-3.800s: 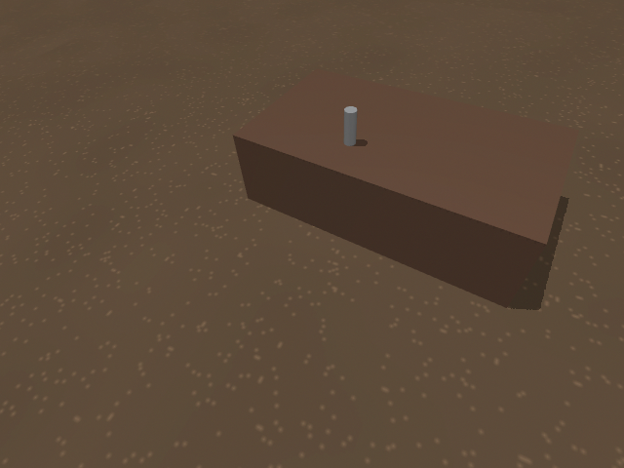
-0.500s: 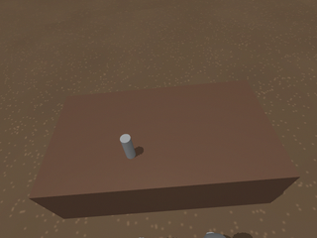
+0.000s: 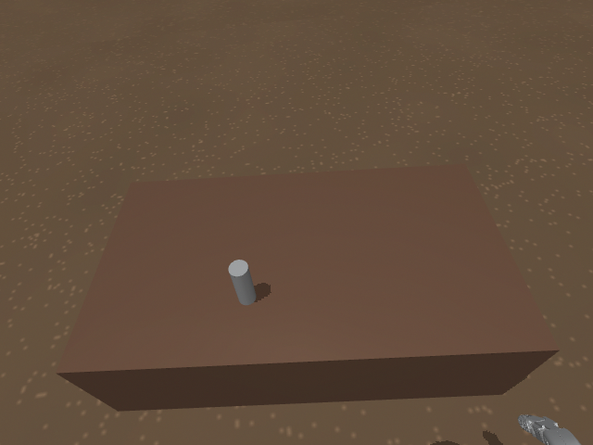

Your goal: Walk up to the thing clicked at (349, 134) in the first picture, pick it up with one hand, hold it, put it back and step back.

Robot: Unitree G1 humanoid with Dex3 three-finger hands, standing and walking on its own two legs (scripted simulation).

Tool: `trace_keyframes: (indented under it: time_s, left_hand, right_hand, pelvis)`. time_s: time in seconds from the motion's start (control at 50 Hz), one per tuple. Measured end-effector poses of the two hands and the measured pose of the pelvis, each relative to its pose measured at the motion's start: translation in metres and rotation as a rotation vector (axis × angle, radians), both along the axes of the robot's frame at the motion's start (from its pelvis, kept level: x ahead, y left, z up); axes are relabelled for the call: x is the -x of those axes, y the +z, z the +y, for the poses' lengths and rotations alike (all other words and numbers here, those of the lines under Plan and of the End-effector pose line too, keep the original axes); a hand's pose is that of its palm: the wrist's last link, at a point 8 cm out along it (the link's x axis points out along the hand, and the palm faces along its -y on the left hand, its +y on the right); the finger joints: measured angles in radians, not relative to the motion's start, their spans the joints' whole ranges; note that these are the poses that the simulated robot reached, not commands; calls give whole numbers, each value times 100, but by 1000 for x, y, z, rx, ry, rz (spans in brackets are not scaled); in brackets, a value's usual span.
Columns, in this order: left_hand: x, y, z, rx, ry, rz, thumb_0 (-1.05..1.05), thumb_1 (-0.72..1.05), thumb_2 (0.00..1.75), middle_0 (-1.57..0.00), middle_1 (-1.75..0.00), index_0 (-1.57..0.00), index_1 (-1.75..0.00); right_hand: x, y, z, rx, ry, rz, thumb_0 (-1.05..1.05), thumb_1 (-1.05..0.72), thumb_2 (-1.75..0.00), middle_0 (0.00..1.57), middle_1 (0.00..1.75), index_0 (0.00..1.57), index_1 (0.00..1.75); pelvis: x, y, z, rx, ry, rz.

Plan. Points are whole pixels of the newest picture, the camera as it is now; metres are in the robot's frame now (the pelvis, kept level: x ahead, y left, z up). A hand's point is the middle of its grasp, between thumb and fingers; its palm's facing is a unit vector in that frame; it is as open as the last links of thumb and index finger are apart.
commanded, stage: walk up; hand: left
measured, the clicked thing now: (243, 283) +0.55 +0.20 -0.33
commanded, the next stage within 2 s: stand in 0.62 s
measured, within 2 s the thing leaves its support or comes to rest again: neither
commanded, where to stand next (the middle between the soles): +0.07 -0.01 m, yaw +1 degrees
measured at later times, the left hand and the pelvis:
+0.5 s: hand out of the picture +0.11 +0.25 -0.14, palm faces -0.02 -0.95 -0.31, open 7.4 cm; pelvis +0.01 +0.00 +0.01, yaw +0 degrees
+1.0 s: hand out of the picture +0.11 +0.27 -0.14, palm faces -0.02 -0.94 -0.35, open 7.4 cm; pelvis +0.03 +0.01 +0.01, yaw +0 degrees
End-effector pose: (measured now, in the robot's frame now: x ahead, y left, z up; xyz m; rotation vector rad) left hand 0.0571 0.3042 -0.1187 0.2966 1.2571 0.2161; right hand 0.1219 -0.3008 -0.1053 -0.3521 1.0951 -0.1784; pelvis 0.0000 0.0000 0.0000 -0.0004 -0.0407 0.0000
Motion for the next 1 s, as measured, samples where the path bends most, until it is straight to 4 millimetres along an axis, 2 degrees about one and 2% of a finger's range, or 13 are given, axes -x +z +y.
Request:
trace_keyframes:
  time_s: [0.12,0.34,0.46,0.58,0.72,1.0]
  left_hand:
    - [-10,7,-6,2,-3,-13,0,91,90,-21,-30,-20,-30]
    - [-35,11,-8,18,-19,-33,0,91,90,-21,-30,-20,-30]
    - [-43,11,-7,22,-29,-35,0,91,90,-20,-30,-20,-30]
    - [-47,10,-7,26,-29,-34,0,91,90,-20,-30,-20,-30]
    - [-45,12,-6,18,-39,-29,0,91,90,-20,-30,-20,-30]
    - [-44,16,5,-12,-20,-15,0,91,90,-20,-30,-20,-30]
  right_hand:
    - [9,-2,0,-20,-18,29,0,-90,-89,21,30,20,30]
    - [47,-4,-2,-13,-70,136,0,-91,-89,21,30,20,30]
    - [55,-2,-2,-5,-89,153,0,-91,-89,21,30,20,30]
    - [50,-1,0,-3,-91,144,0,-91,-89,21,30,20,30]
    - [35,0,4,-15,-77,125,0,-91,-89,21,30,20,30]
    - [10,-1,13,-35,-56,113,0,-91,-89,21,30,20,30]
  pelvis:
    - [-1,5,-2,-2,0,0]
    - [-7,11,0,-1,-1,9]
    - [-10,12,2,-1,-3,12]
    - [-13,12,3,-1,-2,14]
    - [-18,13,5,1,0,15]
    - [-30,15,8,0,4,17]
